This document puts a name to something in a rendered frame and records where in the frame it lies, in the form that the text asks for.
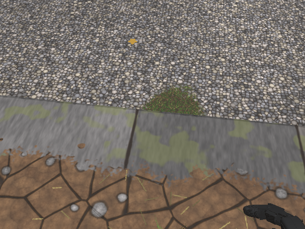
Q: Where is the robot right hand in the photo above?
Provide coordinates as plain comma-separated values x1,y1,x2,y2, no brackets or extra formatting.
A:
243,203,305,229

